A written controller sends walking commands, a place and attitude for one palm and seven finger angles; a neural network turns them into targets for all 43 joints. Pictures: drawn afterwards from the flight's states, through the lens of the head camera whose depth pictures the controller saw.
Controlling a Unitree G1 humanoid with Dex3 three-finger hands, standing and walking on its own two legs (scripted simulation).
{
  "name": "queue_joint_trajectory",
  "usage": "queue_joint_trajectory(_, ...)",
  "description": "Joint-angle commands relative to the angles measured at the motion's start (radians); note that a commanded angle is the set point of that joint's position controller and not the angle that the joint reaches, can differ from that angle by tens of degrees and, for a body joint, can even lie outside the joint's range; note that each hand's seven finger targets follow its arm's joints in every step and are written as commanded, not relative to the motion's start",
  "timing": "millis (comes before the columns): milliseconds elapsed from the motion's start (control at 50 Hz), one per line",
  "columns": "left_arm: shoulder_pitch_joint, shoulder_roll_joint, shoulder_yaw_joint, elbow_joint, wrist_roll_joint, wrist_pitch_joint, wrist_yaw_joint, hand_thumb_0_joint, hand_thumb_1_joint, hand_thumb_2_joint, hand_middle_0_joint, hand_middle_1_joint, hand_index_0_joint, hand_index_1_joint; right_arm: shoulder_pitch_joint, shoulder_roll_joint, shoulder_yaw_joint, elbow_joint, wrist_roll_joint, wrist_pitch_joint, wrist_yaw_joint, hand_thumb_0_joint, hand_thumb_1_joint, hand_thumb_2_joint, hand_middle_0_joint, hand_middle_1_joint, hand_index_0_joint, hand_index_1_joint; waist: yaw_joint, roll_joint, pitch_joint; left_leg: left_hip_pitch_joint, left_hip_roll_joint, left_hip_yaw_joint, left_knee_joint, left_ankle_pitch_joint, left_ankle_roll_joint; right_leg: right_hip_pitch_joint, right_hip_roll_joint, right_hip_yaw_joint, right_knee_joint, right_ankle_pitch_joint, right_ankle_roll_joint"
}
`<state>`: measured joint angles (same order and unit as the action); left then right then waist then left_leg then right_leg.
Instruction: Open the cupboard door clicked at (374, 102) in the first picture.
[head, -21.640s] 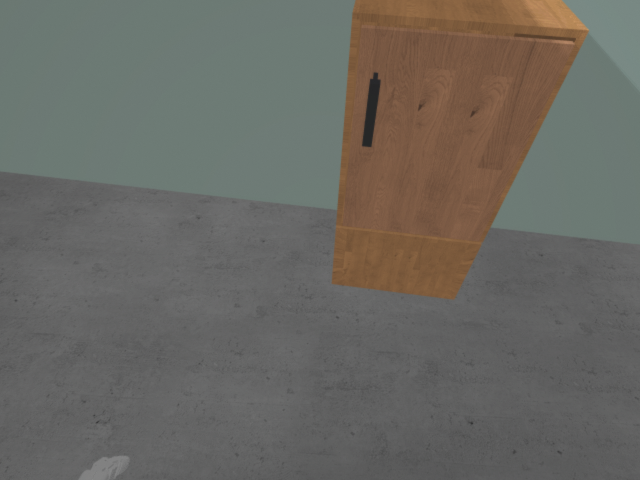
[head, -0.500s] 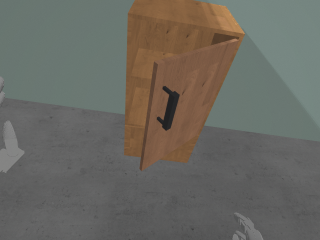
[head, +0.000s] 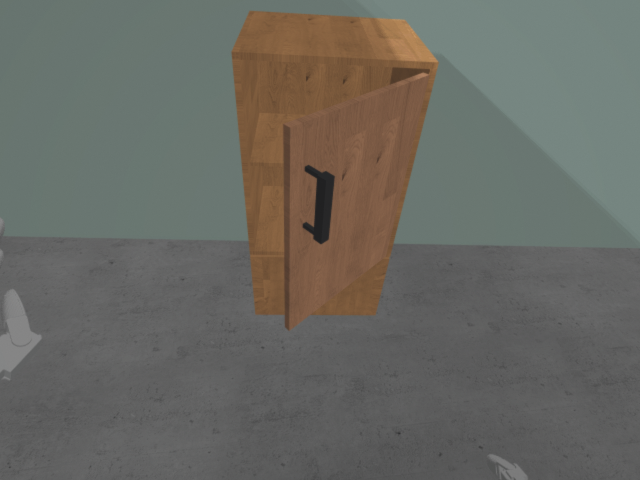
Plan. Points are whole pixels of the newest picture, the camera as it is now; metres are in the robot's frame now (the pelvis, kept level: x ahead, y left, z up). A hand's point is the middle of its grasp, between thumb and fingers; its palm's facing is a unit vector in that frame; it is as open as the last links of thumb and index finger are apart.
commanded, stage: stop stepping back and stand still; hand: left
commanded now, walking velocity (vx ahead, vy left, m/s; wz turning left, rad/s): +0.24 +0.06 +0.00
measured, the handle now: (315, 204) +0.63 +0.05 +0.01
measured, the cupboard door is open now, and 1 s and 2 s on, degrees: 43 43 43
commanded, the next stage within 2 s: let the arm hang, fingers relaxed in 0.32 s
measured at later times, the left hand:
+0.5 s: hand (97, 367) +0.22 +0.28 +0.06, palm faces +0.26 -0.79 -0.55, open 7.4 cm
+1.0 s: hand out of the picture +0.00 +0.22 -0.16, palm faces +0.09 -0.96 -0.26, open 7.3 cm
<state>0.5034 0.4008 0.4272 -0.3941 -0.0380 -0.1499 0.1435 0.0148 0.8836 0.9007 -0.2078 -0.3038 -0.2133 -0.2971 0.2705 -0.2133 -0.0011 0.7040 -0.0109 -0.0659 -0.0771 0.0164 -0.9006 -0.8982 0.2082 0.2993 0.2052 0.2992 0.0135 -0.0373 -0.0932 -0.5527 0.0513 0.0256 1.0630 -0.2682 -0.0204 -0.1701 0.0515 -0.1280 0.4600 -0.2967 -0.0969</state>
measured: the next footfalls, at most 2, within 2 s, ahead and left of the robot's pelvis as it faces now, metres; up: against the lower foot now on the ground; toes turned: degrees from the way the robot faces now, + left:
left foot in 0.16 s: +0.05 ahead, +0.17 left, +0.00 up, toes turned +6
left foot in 0.66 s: +0.05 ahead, +0.14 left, +0.00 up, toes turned +7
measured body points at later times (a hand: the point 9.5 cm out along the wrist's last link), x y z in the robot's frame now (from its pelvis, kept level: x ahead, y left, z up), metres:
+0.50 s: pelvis +0.02 +0.01 -0.01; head +0.04 -0.03 +0.44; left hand +0.20 +0.32 +0.09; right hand +0.17 -0.21 -0.14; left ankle -0.01 +0.15 -0.71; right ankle +0.03 -0.06 -0.74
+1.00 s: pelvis +0.02 +0.02 +0.01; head +0.03 +0.00 +0.46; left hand +0.00 +0.27 -0.14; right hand +0.05 -0.20 -0.16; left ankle +0.01 +0.14 -0.74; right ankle +0.03 -0.06 -0.74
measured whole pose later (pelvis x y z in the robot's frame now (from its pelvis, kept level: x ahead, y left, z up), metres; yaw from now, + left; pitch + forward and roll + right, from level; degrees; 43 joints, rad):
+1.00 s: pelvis +0.02 +0.02 +0.01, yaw +4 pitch -2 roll +0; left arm 0.27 0.19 0.01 1.10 0.01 0.01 0.02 0.00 0.93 0.90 -0.20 -0.30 -0.20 -0.29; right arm 0.26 -0.18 0.01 1.06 -0.03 0.03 -0.03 0.01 -0.92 -0.90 0.20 0.30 0.20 0.30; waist 0.01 0.04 0.05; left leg -0.16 0.02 0.05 0.41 -0.22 0.00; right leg -0.17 0.00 -0.14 0.40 -0.20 -0.05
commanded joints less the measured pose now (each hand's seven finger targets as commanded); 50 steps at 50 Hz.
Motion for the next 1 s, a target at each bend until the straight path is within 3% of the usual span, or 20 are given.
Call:
queue_joint_trajectory(0,-0.138,0.188,0.039,-0.269,0.025,-0.106,0.025,0.000,0.900,0.900,-0.200,-0.300,-0.200,-0.300,-0.158,-0.105,-0.033,-0.179,0.000,-0.105,-0.033,0.000,-0.900,-0.900,0.200,0.300,0.200,0.300,-0.013,0.023,0.170,-0.011,0.008,0.057,-0.264,-0.066,0.041,-0.042,-0.310,0.324,-0.271,-0.140,-0.049)
queue_joint_trajectory(60,-0.142,0.228,0.092,-0.387,0.018,-0.114,0.049,0.000,0.900,0.900,-0.200,-0.300,-0.200,-0.300,-0.140,-0.092,-0.030,-0.195,-0.008,-0.131,-0.040,0.000,-0.900,-0.900,0.200,0.300,0.200,0.300,-0.001,-0.043,0.081,0.225,-0.019,0.099,-0.516,-0.058,0.055,-0.017,-0.287,0.263,-0.175,-0.103,-0.062)
queue_joint_trajectory(100,-0.102,0.227,0.117,-0.408,0.001,-0.116,0.058,0.000,0.900,0.900,-0.200,-0.300,-0.200,-0.300,-0.115,-0.103,-0.034,-0.210,-0.010,-0.136,-0.044,0.000,-0.900,-0.900,0.200,0.300,0.200,0.300,-0.016,0.080,0.038,0.401,-0.015,0.064,-0.657,0.008,0.064,-0.058,-0.201,0.190,-0.007,-0.022,-0.006)
queue_joint_trajectory(140,-0.064,0.228,0.133,-0.424,-0.004,-0.127,0.062,0.000,0.900,0.900,-0.200,-0.300,-0.200,-0.300,-0.099,-0.134,-0.047,-0.227,-0.003,-0.133,-0.033,0.000,-0.900,-0.900,0.200,0.300,0.200,0.300,-0.018,0.409,-0.011,0.627,0.246,-0.324,-0.715,0.255,0.160,-0.323,-0.059,0.058,0.314,-0.134,0.087)
queue_joint_trajectory(160,-0.085,0.229,0.135,-0.417,0.000,-0.136,0.057,0.000,0.900,0.900,-0.200,-0.300,-0.200,-0.300,-0.087,-0.114,-0.043,-0.218,-0.011,-0.135,-0.020,0.000,-0.900,-0.900,0.200,0.300,0.200,0.300,-0.024,0.350,0.016,0.604,0.306,-0.397,-0.756,0.377,0.206,-0.373,-0.034,0.084,0.423,-0.262,0.096)
queue_joint_trajectory(200,-0.065,0.232,0.154,-0.325,0.000,-0.114,0.039,0.000,0.900,0.900,-0.200,-0.300,-0.200,-0.300,-0.094,-0.103,-0.044,-0.190,-0.011,-0.136,-0.008,0.000,-0.900,-0.900,0.200,0.300,0.200,0.300,-0.032,0.280,0.084,0.416,0.290,-0.311,-0.777,0.294,0.204,-0.291,-0.075,0.111,0.404,-0.231,0.101)
queue_joint_trajectory(240,-0.006,0.201,0.147,-0.279,-0.001,-0.096,0.035,0.000,0.900,0.900,-0.200,-0.300,-0.200,-0.300,-0.094,-0.112,-0.049,-0.191,0.002,-0.140,0.005,0.000,-0.900,-0.900,0.200,0.300,0.200,0.300,-0.026,0.267,0.080,0.388,0.215,-0.139,-0.722,0.310,0.154,-0.196,-0.059,0.060,0.260,-0.096,0.108)
queue_joint_trajectory(320,0.093,0.173,0.114,-0.223,-0.009,-0.083,0.019,0.000,0.900,0.900,-0.200,-0.300,-0.200,-0.300,-0.114,-0.120,-0.047,-0.212,0.013,-0.119,0.018,0.000,-0.900,-0.900,0.200,0.300,0.200,0.300,-0.026,0.159,0.063,0.169,0.144,-0.035,-0.652,0.063,0.089,0.082,-0.036,0.030,0.031,0.039,0.112)
queue_joint_trajectory(340,0.103,0.180,0.120,-0.212,-0.009,-0.083,0.016,0.000,0.900,0.900,-0.200,-0.300,-0.200,-0.300,-0.124,-0.115,-0.043,-0.214,0.013,-0.120,0.017,0.000,-0.900,-0.900,0.200,0.300,0.200,0.300,-0.025,0.114,0.072,0.161,0.099,-0.007,-0.610,-0.009,0.066,0.076,-0.064,0.092,-0.031,0.056,0.096)
queue_joint_trajectory(380,0.055,0.219,0.138,-0.233,-0.009,-0.085,0.018,0.000,0.900,0.900,-0.200,-0.300,-0.200,-0.300,-0.128,-0.092,-0.034,-0.217,0.010,-0.117,0.018,0.000,-0.900,-0.900,0.200,0.300,0.200,0.300,-0.030,-0.077,0.067,0.128,-0.011,0.024,-0.435,-0.120,0.027,0.011,-0.226,0.365,-0.146,0.060,0.016)
queue_joint_trajectory(400,-0.056,0.004,-0.282,0.500,0.098,0.076,-0.113,0.000,0.900,0.900,-0.200,-0.300,-0.200,-0.300,-0.156,-0.162,-0.059,0.005,0.011,-0.084,0.101,0.000,-0.900,-0.900,0.200,0.300,0.200,0.300,-0.043,-0.123,0.045,0.054,0.026,-0.010,-0.210,-0.169,0.009,-0.073,-0.411,0.358,-0.030,0.436,-0.051)
queue_joint_trajectory(420,-0.057,-0.025,-0.274,0.541,0.080,0.120,-0.131,0.000,0.900,0.900,-0.200,-0.300,-0.200,-0.300,-0.083,-0.118,-0.061,-0.012,0.010,-0.019,0.092,0.000,-0.900,-0.900,0.200,0.300,0.200,0.300,-0.039,-0.130,-0.002,0.114,0.040,-0.057,-0.168,-0.299,0.013,-0.091,-0.384,0.324,-0.006,0.499,-0.077)
queue_joint_trajectory(440,-0.064,-0.045,-0.283,0.535,0.084,0.134,-0.132,0.000,0.900,0.900,-0.200,-0.300,-0.200,-0.300,-0.061,-0.111,-0.064,-0.026,0.004,-0.006,0.086,0.000,-0.900,-0.900,0.200,0.300,0.200,0.300,-0.054,-0.152,0.007,0.098,0.023,-0.046,-0.156,-0.284,0.015,-0.065,-0.353,0.295,0.021,0.539,-0.080)
queue_joint_trajectory(540,-0.144,-0.033,-0.324,0.799,0.083,0.136,-0.121,0.000,0.900,0.900,-0.200,-0.300,-0.200,-0.300,-0.071,-0.073,-0.043,-0.012,-0.015,0.072,0.085,0.000,-0.900,-0.900,0.200,0.300,0.200,0.300,-0.013,-0.261,-0.004,0.101,-0.058,0.051,-0.309,-0.227,0.012,0.130,-0.293,0.191,0.068,0.880,-0.071)
queue_joint_trajectory(600,-0.202,-0.030,-0.345,0.962,0.061,0.140,-0.117,0.000,0.900,0.900,-0.200,-0.300,-0.200,-0.300,-0.005,-0.071,-0.033,0.065,-0.017,0.077,0.076,0.000,-0.900,-0.900,0.200,0.300,0.200,0.300,-0.045,-0.138,-0.042,0.296,-0.043,0.018,-0.541,0.033,0.021,0.096,-0.253,0.162,0.070,0.685,-0.005)
queue_joint_trajectory(640,-0.208,-0.074,-0.370,1.044,0.050,0.145,-0.121,0.000,0.900,0.900,-0.200,-0.300,-0.200,-0.300,-0.020,-0.129,-0.027,0.101,-0.023,0.062,0.068,0.000,-0.900,-0.900,0.200,0.300,0.200,0.300,-0.025,0.129,-0.062,0.423,0.113,-0.149,-0.601,0.424,0.073,-0.025,-0.169,0.116,0.094,0.280,0.077)
queue_joint_trajectory(660,-0.205,-0.099,-0.383,1.092,0.048,0.146,-0.120,0.000,0.900,0.900,-0.200,-0.300,-0.200,-0.300,-0.061,-0.141,-0.016,0.115,-0.027,0.063,0.062,0.000,-0.900,-0.900,0.200,0.300,0.200,0.300,-0.005,0.226,-0.033,0.353,0.146,-0.168,-0.613,0.446,0.110,0.009,-0.147,0.110,0.036,0.144,0.093)
queue_joint_trajectory(720,-0.214,-0.106,-0.367,1.220,0.053,0.148,-0.123,0.000,0.900,0.900,-0.200,-0.300,-0.200,-0.300,-0.094,-0.061,-0.008,0.169,-0.025,0.076,0.055,0.000,-0.900,-0.900,0.200,0.300,0.200,0.300,-0.006,0.333,0.101,0.243,0.057,-0.092,-0.675,0.086,0.053,0.024,-0.164,0.145,-0.079,0.097,0.053)
queue_joint_trajectory(860,-0.244,-0.104,-0.396,1.395,0.047,0.133,-0.126,0.000,0.900,0.900,-0.200,-0.300,-0.200,-0.300,0.018,-0.062,-0.008,0.285,-0.011,0.073,0.047,0.000,-0.900,-0.900,0.200,0.300,0.200,0.300,-0.023,0.063,0.104,0.332,0.062,-0.073,-0.715,0.104,0.042,0.036,-0.183,0.132,-0.153,0.128,0.044)
queue_joint_trajectory(980,-0.224,-0.121,-0.403,1.478,0.044,0.130,-0.119,0.000,0.900,0.900,-0.200,-0.300,-0.200,-0.300,0.055,-0.044,0.000,0.360,-0.012,0.069,0.046,0.000,-0.900,-0.900,0.200,0.300,0.200,0.300,-0.021,0.007,0.146,0.354,0.053,-0.057,-0.745,0.100,0.044,0.011,-0.183,0.135,-0.175,0.091,0.049)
